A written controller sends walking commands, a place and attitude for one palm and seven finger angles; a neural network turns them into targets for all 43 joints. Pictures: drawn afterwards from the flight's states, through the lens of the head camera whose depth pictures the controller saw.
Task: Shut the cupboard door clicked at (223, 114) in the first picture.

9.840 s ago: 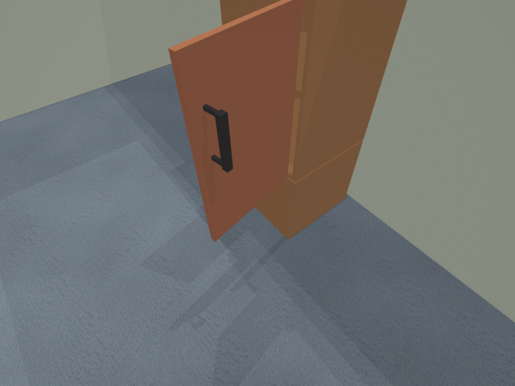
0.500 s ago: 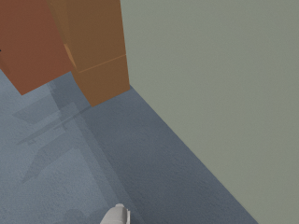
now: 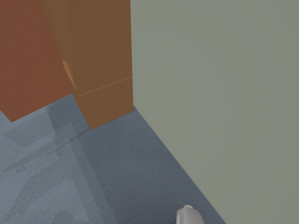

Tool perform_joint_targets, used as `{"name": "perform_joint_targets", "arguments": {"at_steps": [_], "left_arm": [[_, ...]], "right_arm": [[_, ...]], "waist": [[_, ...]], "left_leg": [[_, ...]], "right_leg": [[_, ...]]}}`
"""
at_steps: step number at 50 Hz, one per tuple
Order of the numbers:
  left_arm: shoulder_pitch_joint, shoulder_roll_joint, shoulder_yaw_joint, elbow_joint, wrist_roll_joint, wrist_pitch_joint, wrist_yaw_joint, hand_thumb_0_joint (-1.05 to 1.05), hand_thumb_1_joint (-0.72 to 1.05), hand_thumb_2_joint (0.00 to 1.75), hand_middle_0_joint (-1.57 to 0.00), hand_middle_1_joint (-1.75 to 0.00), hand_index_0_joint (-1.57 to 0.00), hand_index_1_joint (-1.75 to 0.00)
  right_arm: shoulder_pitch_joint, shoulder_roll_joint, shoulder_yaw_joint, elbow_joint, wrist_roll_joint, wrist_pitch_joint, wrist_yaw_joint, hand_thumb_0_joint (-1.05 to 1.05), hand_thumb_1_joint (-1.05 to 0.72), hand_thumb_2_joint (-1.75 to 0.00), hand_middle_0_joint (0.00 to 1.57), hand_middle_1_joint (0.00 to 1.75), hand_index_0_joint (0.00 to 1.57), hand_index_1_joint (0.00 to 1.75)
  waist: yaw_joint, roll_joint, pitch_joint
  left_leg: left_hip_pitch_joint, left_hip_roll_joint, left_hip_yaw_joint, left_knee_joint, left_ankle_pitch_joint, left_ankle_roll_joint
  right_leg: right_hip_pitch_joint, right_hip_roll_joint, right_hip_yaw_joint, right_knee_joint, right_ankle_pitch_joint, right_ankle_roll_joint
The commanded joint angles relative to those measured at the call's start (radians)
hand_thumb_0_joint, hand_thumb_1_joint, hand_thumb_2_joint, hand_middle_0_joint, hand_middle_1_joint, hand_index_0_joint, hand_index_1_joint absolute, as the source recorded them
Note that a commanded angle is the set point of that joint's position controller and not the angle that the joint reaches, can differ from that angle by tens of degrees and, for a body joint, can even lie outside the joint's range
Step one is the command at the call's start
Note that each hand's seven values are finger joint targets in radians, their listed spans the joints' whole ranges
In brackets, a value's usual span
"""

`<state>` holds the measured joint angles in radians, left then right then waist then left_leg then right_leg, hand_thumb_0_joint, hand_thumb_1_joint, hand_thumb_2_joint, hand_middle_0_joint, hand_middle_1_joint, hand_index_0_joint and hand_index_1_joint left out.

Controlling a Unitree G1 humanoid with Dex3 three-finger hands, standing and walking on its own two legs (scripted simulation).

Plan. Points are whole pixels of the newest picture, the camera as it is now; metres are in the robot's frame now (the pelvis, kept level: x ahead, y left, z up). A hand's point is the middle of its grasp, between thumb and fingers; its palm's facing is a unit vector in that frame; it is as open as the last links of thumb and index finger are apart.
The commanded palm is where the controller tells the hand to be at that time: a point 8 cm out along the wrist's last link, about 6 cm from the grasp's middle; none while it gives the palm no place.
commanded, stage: walk to a spot facing it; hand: left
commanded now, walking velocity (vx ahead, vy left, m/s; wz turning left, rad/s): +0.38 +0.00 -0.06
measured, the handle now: out of the picture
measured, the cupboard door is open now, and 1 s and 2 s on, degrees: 100 100 100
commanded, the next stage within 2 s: turn to face it in 0.22 s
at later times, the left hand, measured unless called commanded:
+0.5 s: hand (117, 173) +0.31 +0.13 -0.16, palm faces +0.15 -0.97 -0.19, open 6.9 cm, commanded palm none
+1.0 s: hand (95, 172) +0.30 +0.21 -0.17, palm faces +0.38 -0.89 -0.25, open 7.4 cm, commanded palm none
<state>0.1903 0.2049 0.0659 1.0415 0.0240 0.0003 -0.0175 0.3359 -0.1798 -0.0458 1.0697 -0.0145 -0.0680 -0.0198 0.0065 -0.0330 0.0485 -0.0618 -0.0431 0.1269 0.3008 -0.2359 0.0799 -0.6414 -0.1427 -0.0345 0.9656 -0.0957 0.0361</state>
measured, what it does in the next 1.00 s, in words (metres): walks ahead, turning left: right foot, then left foot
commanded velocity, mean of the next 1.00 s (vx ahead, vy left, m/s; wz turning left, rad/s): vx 0.08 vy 0.00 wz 0.48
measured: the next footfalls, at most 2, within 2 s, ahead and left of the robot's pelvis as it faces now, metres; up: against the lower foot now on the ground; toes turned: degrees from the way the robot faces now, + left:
right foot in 0.22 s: +0.24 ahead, -0.15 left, +0.00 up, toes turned -7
left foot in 0.66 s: +0.36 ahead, +0.08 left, +0.00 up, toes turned +18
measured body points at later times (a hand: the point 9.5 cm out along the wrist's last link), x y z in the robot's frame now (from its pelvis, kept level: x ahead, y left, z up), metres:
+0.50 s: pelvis +0.21 -0.06 -0.01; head +0.24 -0.05 +0.44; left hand +0.30 +0.18 -0.15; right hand +0.26 -0.29 -0.16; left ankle +0.27 +0.08 -0.69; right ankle +0.20 -0.15 -0.75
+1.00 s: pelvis +0.30 -0.02 -0.01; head +0.33 +0.01 +0.44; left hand +0.28 +0.26 -0.16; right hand +0.47 -0.23 -0.14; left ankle +0.32 +0.07 -0.75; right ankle +0.36 -0.19 -0.68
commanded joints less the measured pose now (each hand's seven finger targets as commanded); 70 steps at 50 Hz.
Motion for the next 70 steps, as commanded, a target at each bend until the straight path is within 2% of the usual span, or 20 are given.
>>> {"name": "perform_joint_targets", "arguments": {"at_steps": [1, 7, 9, 10, 11, 14, 18, 27, 30, 31, 32, 33, 34, 39, 52, 56, 57, 59, 63, 70], "left_arm": [[-0.121, 0.007, -0.013, -0.099, -0.002, -0.025, -0.022, 0.0, 0.9, 0.9, -0.2, -0.3, -0.2, -0.3], [-0.202, 0.033, -0.023, -0.14, -0.005, -0.04, -0.022, 0.0, 0.9, 0.9, -0.2, -0.3, -0.2, -0.3], [0.011, 0.07, -0.01, -0.079, -0.002, -0.057, -0.013, 0.0, 0.9, 0.9, -0.2, -0.3, -0.2, -0.3], [0.195, 0.14, 0.013, -0.026, 0.003, -0.07, -0.001, 0.0, 0.9, 0.9, -0.2, -0.3, -0.2, -0.3], [0.331, 0.236, 0.037, 0.014, 0.0, -0.072, 0.012, 0.0, 0.9, 0.9, -0.2, -0.3, -0.2, -0.3], [0.145, 0.135, 0.009, -0.035, -0.017, -0.065, 0.03, 0.0, 0.9, 0.9, -0.2, -0.3, -0.2, -0.3], [0.042, 0.047, -0.018, -0.042, -0.008, -0.088, 0.032, 0.0, 0.9, 0.9, -0.2, -0.3, -0.2, -0.3], [0.064, 0.116, 0.016, -0.06, -0.003, -0.062, 0.038, 0.0, 0.9, 0.9, -0.2, -0.3, -0.2, -0.3], [0.04, 0.165, 0.029, -0.083, -0.005, -0.046, 0.036, 0.0, 0.9, 0.9, -0.2, -0.3, -0.2, -0.3], [0.032, 0.173, 0.03, -0.095, -0.01, -0.041, 0.035, 0.0, 0.9, 0.9, -0.2, -0.3, -0.2, -0.3], [0.045, 0.127, 0.022, -0.13, -0.022, -0.032, 0.027, 0.0, 0.9, 0.9, -0.2, -0.3, -0.2, -0.3], [-0.016, 0.099, 0.0, -0.183, -0.019, -0.026, 0.029, 0.0, 0.9, 0.9, -0.2, -0.3, -0.2, -0.3], [-0.034, 0.117, 0.006, -0.199, -0.013, -0.01, 0.037, 0.0, 0.9, 0.9, -0.2, -0.3, -0.2, -0.3], [0.037, 0.111, 0.022, -0.146, 0.001, 0.023, 0.024, 0.0, 0.9, 0.9, -0.2, -0.3, -0.2, -0.3], [-0.063, 0.103, 0.013, -0.229, -0.01, 0.02, 0.037, 0.0, 0.9, 0.9, -0.2, -0.3, -0.2, -0.3], [0.037, 0.118, 0.019, -0.214, -0.018, 0.008, 0.046, 0.0, 0.9, 0.9, -0.2, -0.3, -0.2, -0.3], [0.084, 0.151, 0.03, -0.207, -0.015, 0.0, 0.052, 0.0, 0.9, 0.9, -0.2, -0.3, -0.2, -0.3], [0.078, 0.27, 0.042, -0.223, 0.005, -0.005, 0.058, 0.0, 0.9, 0.9, -0.2, -0.3, -0.2, -0.3], [-0.037, 0.139, 0.012, -0.237, -0.01, -0.017, 0.057, 0.0, 0.9, 0.9, -0.2, -0.3, -0.2, -0.3], [0.102, 0.173, 0.023, -0.176, 0.002, -0.021, 0.054, 0.0, 0.9, 0.9, -0.2, -0.3, -0.2, -0.3]], "right_arm": [[0.134, -0.102, 0.0, 0.0, -0.007, -0.023, -0.005, 0.0, -0.9, -0.9, 0.2, 0.3, 0.2, 0.3], [0.211, -0.121, 0.004, 0.054, -0.019, -0.012, -0.01, 0.0, -0.9, -0.9, 0.2, 0.3, 0.2, 0.3], [0.189, -0.128, 0.004, 0.062, -0.009, -0.009, -0.01, 0.0, -0.9, -0.9, 0.2, 0.3, 0.2, 0.3], [0.159, -0.112, 0.002, 0.046, 0.007, -0.014, -0.004, 0.0, -0.9, -0.9, 0.2, 0.3, 0.2, 0.3], [0.19, -0.066, 0.004, 0.019, 0.02, -0.019, -0.006, 0.0, -0.9, -0.9, 0.2, 0.3, 0.2, 0.3], [0.02, -0.046, -0.006, -0.021, 0.008, 0.011, 0.002, 0.0, -0.9, -0.9, 0.2, 0.3, 0.2, 0.3], [0.1, 0.024, 0.002, 0.021, -0.004, 0.06, 0.018, 0.0, -0.9, -0.9, 0.2, 0.3, 0.2, 0.3], [-0.187, -0.02, -0.008, -0.123, -0.007, 0.08, 0.048, 0.0, -0.9, -0.9, 0.2, 0.3, 0.2, 0.3], [-0.15, -0.083, -0.016, -0.146, -0.013, 0.079, 0.045, 0.0, -0.9, -0.9, 0.2, 0.3, 0.2, 0.3], [-0.069, -0.131, -0.027, -0.137, -0.018, 0.075, 0.043, 0.0, -0.9, -0.9, 0.2, 0.3, 0.2, 0.3], [0.002, -0.246, -0.052, -0.14, -0.029, 0.066, 0.035, 0.0, -0.9, -0.9, 0.2, 0.3, 0.2, 0.3], [0.052, -0.326, -0.061, -0.142, -0.016, 0.07, 0.026, 0.0, -0.9, -0.9, 0.2, 0.3, 0.2, 0.3], [0.025, -0.329, -0.061, -0.151, -0.009, 0.072, 0.016, 0.0, -0.9, -0.9, 0.2, 0.3, 0.2, 0.3], [-0.189, -0.236, -0.034, -0.223, -0.008, 0.065, 0.003, 0.0, -0.9, -0.9, 0.2, 0.3, 0.2, 0.3], [-0.104, -0.239, -0.068, -0.19, -0.012, 0.087, 0.011, 0.0, -0.9, -0.9, 0.2, 0.3, 0.2, 0.3], [-0.163, -0.227, -0.075, -0.208, -0.003, 0.1, 0.012, 0.0, -0.9, -0.9, 0.2, 0.3, 0.2, 0.3], [-0.176, -0.194, -0.071, -0.218, 0.005, 0.101, 0.017, 0.0, -0.9, -0.9, 0.2, 0.3, 0.2, 0.3], [-0.181, -0.139, -0.065, -0.248, 0.003, 0.1, 0.029, 0.0, -0.9, -0.9, 0.2, 0.3, 0.2, 0.3], [-0.149, -0.132, -0.064, -0.183, -0.006, 0.128, 0.044, 0.0, -0.9, -0.9, 0.2, 0.3, 0.2, 0.3], [-0.256, -0.097, -0.037, -0.192, 0.0, 0.125, 0.045, 0.0, -0.9, -0.9, 0.2, 0.3, 0.2, 0.3]], "waist": [[-0.044, 0.102, 0.059], [-0.058, 0.121, 0.053], [0.048, 0.07, -0.056], [0.123, 0.016, -0.177], [0.134, -0.173, -0.305], [0.059, -0.053, -0.084], [-0.046, -0.125, -0.044], [0.002, -0.123, -0.01], [-0.041, -0.091, -0.066], [-0.089, -0.019, -0.123], [-0.117, 0.25, -0.195], [-0.129, 0.333, -0.213], [-0.109, 0.141, -0.214], [-0.004, 0.175, -0.104], [-0.043, 0.174, -0.125], [0.01, 0.175, -0.128], [0.035, 0.096, -0.141], [0.039, -0.216, -0.091], [-0.032, -0.157, -0.04], [0.035, -0.135, -0.055]], "left_leg": [[0.03, 0.289, -0.132, -0.131, 0.36, 0.077], [0.098, 0.302, -0.114, 0.0, 0.654, 0.065], [0.011, 0.256, -0.095, 0.257, 0.785, 0.021], [-0.222, 0.194, -0.058, 0.494, 0.61, -0.019], [-0.496, 0.031, -0.01, 0.845, -0.198, -0.074], [-0.551, 0.147, -0.165, 1.009, -0.203, -0.066], [-0.414, 0.155, -0.107, 0.781, -0.091, -0.104], [-0.421, 0.111, -0.003, 0.467, -0.056, -0.113], [-0.257, 0.052, 0.031, 0.31, -0.009, -0.088], [-0.095, 0.065, -0.001, 0.214, 0.146, -0.068], [0.085, 0.304, -0.325, 0.163, 0.486, 0.052], [0.092, 0.477, -0.565, 0.112, 0.759, 0.174], [0.06, 0.502, -0.573, 0.104, 0.612, 0.196], [-0.187, 0.288, -0.345, 0.004, 0.184, 0.068], [-0.107, 0.247, -0.483, 0.067, 0.254, 0.094], [-0.275, 0.191, -0.497, 0.142, 0.251, 0.048], [-0.389, 0.141, -0.473, 0.208, 0.125, 0.005], [-0.571, -0.039, -0.177, 0.65, -0.363, -0.117], [-0.543, 0.056, -0.162, 0.928, -0.182, -0.144], [-0.446, 0.051, -0.073, 0.625, -0.228, -0.155]], "right_leg": [[-0.028, 0.013, -0.025, -0.149, 0.039, -0.02], [0.149, 0.093, -0.086, -0.34, -0.096, -0.078], [0.493, 0.132, -0.103, -0.448, -0.025, -0.101], [0.841, 0.001, 0.046, -0.423, 0.139, -0.149], [1.087, -0.318, 0.409, -0.489, 0.398, -0.273], [0.655, -0.282, 0.245, -0.635, 0.297, -0.236], [0.435, -0.172, -0.04, -0.707, 0.344, -0.152], [0.529, -0.213, -0.133, -0.603, 0.444, -0.135], [0.537, -0.2, -0.182, -0.416, 0.501, -0.094], [0.472, -0.18, -0.197, -0.235, 0.427, -0.057], [0.236, -0.041, -0.219, 0.033, -0.078, 0.017], [0.098, 0.051, -0.104, 0.251, -0.598, 0.03], [0.049, 0.042, 0.003, 0.324, -0.561, 0.024], [0.095, 0.025, 0.048, 0.249, -0.28, 0.04], [0.164, 0.105, 0.045, -0.12, -0.34, 0.041], [0.455, 0.143, 0.03, -0.422, -0.203, 0.021], [0.602, 0.08, 0.095, -0.581, -0.166, 0.003], [0.572, -0.356, 0.421, -0.732, -0.103, -0.18], [0.483, -0.175, 0.117, -0.636, 0.205, -0.152], [0.591, -0.193, 0.031, -0.586, 0.392, -0.158]]}}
